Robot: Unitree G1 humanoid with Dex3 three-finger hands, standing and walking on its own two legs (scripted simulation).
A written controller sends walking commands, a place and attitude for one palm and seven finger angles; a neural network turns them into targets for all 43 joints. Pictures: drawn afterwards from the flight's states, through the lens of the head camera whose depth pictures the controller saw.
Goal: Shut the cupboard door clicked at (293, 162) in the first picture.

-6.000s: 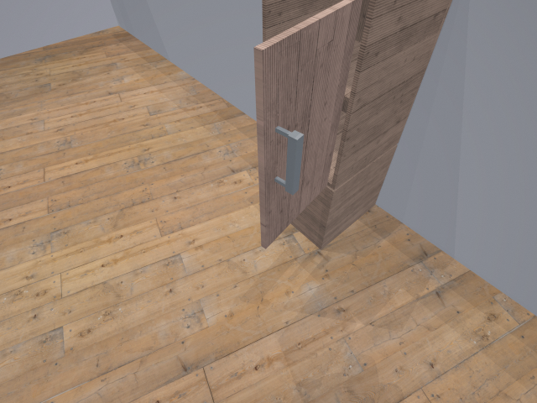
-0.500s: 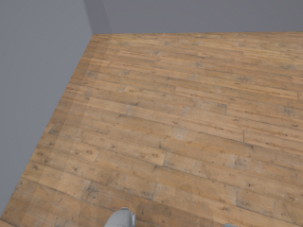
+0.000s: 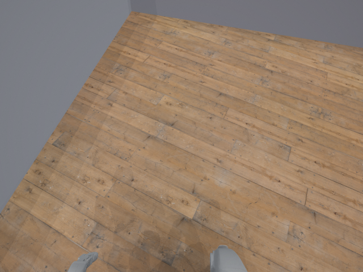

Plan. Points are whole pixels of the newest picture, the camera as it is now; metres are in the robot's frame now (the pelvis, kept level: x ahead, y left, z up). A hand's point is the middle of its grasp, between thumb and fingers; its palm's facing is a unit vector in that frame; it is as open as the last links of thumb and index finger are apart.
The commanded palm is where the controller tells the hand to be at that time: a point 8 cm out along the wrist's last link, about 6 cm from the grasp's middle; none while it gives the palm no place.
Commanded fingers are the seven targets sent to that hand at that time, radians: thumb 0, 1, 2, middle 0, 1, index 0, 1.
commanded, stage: walk to a spot facing it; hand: left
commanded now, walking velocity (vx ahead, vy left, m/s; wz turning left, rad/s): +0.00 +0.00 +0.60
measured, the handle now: out of the picture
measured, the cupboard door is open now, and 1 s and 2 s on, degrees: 99 99 99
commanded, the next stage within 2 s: none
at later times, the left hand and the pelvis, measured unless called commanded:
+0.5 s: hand out of the picture +0.08 +0.14 -0.16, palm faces +0.35 -0.89 -0.28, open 7.2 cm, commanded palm none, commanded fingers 0.00 0.90 0.90 -0.20 -0.30 -0.20 -0.30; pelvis +0.08 -0.07 +0.00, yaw +21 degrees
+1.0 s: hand out of the picture +0.07 +0.17 -0.17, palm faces +0.59 -0.77 -0.23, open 7.3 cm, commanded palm none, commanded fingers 0.00 0.90 0.90 -0.20 -0.30 -0.20 -0.30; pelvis +0.10 -0.06 +0.00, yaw +37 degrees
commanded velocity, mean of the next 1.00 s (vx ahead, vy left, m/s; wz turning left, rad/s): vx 0.00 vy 0.00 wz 0.60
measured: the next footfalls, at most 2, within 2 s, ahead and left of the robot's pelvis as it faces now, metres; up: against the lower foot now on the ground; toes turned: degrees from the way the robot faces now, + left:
right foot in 0.14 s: +0.11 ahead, -0.16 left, +0.00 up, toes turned +4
left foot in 0.64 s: +0.10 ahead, +0.06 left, +0.00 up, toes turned +33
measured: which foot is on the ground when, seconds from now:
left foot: down 0.00-0.16, up 0.18-0.62, down 0.64-1.00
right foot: up 0.00-0.12, down 0.14-0.64, up 0.66-1.00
